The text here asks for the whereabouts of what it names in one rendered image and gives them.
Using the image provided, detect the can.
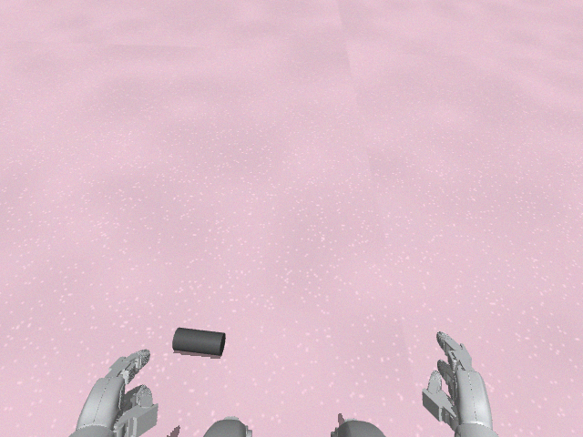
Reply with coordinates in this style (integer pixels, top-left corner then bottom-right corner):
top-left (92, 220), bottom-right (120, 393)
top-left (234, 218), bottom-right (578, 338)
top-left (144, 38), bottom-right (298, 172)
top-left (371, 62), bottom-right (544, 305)
top-left (172, 328), bottom-right (226, 356)

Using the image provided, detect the left robot hand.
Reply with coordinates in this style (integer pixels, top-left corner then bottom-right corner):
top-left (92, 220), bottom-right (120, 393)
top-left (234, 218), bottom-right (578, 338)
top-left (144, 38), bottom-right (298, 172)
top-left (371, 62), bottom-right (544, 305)
top-left (76, 350), bottom-right (159, 437)

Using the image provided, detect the right robot hand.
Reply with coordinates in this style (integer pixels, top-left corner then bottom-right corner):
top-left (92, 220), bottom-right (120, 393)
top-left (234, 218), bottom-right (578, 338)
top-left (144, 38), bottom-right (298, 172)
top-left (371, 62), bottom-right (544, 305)
top-left (422, 331), bottom-right (493, 432)

